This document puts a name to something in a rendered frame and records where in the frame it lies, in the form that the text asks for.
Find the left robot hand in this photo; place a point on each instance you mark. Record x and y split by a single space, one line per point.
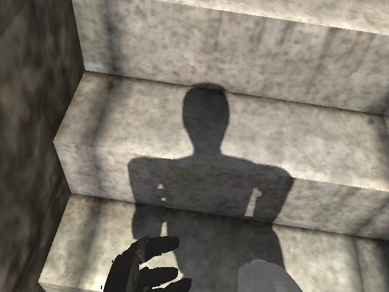
125 276

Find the right robot thigh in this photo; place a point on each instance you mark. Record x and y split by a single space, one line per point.
265 277

